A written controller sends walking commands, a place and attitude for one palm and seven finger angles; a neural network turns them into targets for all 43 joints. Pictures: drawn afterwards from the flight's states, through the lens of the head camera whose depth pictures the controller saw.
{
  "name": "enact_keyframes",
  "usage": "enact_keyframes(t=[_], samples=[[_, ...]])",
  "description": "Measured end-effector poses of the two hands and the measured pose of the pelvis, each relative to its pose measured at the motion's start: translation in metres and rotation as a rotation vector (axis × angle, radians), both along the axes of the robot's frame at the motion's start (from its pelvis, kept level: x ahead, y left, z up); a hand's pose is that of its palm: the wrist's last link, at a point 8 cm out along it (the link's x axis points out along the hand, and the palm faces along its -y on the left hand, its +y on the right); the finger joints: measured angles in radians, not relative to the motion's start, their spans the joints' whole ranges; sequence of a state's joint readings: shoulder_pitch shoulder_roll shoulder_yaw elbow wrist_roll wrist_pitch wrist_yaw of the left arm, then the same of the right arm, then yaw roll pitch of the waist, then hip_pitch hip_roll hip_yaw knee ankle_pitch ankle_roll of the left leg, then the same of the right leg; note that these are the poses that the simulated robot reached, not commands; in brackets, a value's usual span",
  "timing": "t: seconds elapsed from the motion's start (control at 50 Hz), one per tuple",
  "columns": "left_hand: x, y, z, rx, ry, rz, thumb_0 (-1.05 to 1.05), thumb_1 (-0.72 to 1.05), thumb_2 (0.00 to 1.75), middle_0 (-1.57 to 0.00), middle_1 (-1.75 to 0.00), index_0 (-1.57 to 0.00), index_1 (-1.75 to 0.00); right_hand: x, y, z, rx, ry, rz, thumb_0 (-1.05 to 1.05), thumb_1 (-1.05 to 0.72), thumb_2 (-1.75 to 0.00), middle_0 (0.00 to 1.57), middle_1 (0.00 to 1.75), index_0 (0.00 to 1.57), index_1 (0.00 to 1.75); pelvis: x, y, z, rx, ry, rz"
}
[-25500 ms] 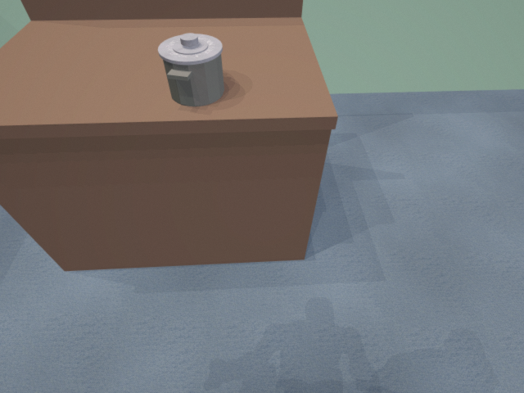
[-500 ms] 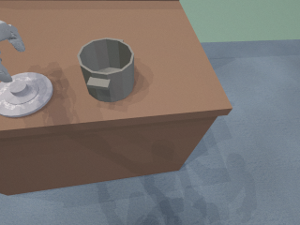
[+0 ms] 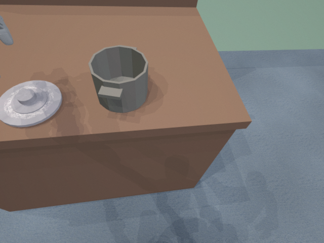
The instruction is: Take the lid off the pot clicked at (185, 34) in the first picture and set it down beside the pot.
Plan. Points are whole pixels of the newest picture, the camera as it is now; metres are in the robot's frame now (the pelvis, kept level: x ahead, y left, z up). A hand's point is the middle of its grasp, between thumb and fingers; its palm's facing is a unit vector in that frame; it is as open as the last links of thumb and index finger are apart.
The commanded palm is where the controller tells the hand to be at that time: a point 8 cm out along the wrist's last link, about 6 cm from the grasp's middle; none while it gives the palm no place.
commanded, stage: raise the empty hand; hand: left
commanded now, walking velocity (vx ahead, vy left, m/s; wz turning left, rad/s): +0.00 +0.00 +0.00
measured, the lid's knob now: (26, 96) +0.49 +0.34 +0.05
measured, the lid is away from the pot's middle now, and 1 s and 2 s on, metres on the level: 0.25 0.25 0.25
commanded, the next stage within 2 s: draw the hand back to the body in 0.10 s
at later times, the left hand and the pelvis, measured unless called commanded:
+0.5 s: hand out of the picture +0.46 +0.33 +0.21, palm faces -0.31 -0.10 -0.95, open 11.0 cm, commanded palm +0.44 +0.32 +0.27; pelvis +0.00 +0.00 +0.00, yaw +0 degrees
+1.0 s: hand (10, 46) +0.41 +0.25 +0.25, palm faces +0.36 -0.90 -0.25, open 10.8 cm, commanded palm +0.35 +0.30 +0.26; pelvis +0.00 -0.02 +0.01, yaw +1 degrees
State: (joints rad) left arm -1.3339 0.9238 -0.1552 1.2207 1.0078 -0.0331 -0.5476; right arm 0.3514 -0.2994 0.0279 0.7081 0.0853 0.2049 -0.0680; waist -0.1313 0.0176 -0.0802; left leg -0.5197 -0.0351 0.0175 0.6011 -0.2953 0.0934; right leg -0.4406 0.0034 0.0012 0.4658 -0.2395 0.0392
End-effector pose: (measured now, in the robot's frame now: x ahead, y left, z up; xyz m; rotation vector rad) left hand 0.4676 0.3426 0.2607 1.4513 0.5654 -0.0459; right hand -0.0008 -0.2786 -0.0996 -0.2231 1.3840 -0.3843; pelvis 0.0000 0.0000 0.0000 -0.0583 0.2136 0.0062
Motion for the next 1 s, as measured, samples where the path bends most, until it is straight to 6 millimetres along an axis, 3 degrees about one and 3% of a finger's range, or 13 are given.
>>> enact_keyframes(t=[0.12,0.24,0.44,0.54,0.7,0.76,0.84,0.9,1.0], samples=[[0.001,-0.003,0.018,-0.025,-0.052,-0.017,0.00,-0.01,0.65,-0.37,-0.85,-0.37,-0.85,0.001,0.001,0.002,0.000,-0.009,-0.004,0.00,-0.91,-0.90,0.21,0.30,0.20,0.30,0.001,0.000,0.001,0.002,-0.001,0.003],[0.000,-0.004,0.004,0.004,0.010,-0.003,0.00,-0.01,0.65,-0.37,-0.85,-0.37,-0.85,-0.001,0.003,-0.001,0.012,-0.007,-0.001,0.00,-0.91,-0.90,0.21,0.30,0.20,0.30,0.000,0.002,0.001,0.002,-0.006,-0.002],[-0.004,-0.008,0.005,0.000,-0.059,-0.060,0.00,-0.01,0.65,-0.37,-0.85,-0.37,-0.85,0.001,0.007,0.000,0.032,-0.024,-0.013,0.01,-0.91,-0.90,0.21,0.30,0.20,0.30,-0.001,0.002,0.001,0.006,-0.018,-0.004],[-0.017,-0.010,0.004,0.029,-0.079,-0.074,0.00,-0.01,0.65,-0.37,-0.85,-0.37,-0.85,0.013,0.010,-0.002,0.057,-0.055,0.005,0.01,-0.91,-0.90,0.21,0.30,0.20,0.30,-0.002,0.003,0.002,0.007,-0.036,0.003],[-0.043,-0.014,-0.004,0.019,-0.078,-0.072,0.00,-0.01,0.65,-0.37,-0.85,-0.37,-0.85,0.047,0.018,0.000,0.091,-0.149,0.074,0.01,-0.91,-0.90,0.21,0.30,0.20,0.30,-0.010,0.003,0.004,0.012,-0.076,0.018],[-0.053,-0.025,-0.001,-0.391,-0.368,-0.114,0.00,-0.01,0.65,-0.37,-0.86,-0.37,-0.85,0.060,0.024,0.004,0.089,-0.217,0.136,0.01,-0.91,-0.90,0.21,0.29,0.20,0.30,-0.015,0.002,0.007,0.017,-0.118,0.028],[-0.070,-0.035,-0.002,-0.789,-0.723,-0.089,0.00,-0.01,0.65,-0.38,-0.85,-0.38,-0.85,0.076,0.029,0.010,0.090,-0.274,0.196,0.01,-0.91,-0.90,0.21,0.30,0.20,0.30,-0.013,-0.005,0.010,0.031,-0.151,0.024],[-0.079,-0.034,-0.009,-0.943,-0.863,-0.013,0.00,0.00,0.65,-0.37,-0.85,-0.37,-0.84,0.087,0.025,0.018,0.077,-0.326,0.199,0.01,-0.91,-0.90,0.21,0.30,0.20,0.30,-0.009,-0.013,0.012,0.030,-0.169,0.012],[-0.091,-0.052,-0.002,-1.060,-1.015,-0.014,0.00,0.05,0.67,-0.36,-0.81,-0.35,-0.81,0.108,0.011,0.028,0.052,-0.406,0.233,0.01,-0.90,-0.90,0.21,0.30,0.21,0.30,-0.001,-0.024,0.014,0.031,-0.191,0.011]])
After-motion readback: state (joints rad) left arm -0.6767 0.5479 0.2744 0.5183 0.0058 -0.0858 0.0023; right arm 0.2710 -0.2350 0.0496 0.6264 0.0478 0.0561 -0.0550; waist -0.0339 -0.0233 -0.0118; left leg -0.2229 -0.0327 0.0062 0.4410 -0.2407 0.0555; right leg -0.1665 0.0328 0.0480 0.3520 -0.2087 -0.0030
